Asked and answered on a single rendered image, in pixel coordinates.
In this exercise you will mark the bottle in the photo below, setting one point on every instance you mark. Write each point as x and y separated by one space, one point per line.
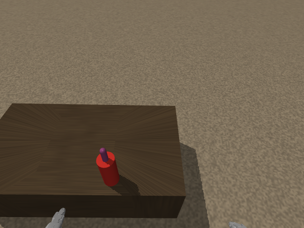
108 168

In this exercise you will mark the left robot hand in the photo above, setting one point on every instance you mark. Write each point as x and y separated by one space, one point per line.
57 219

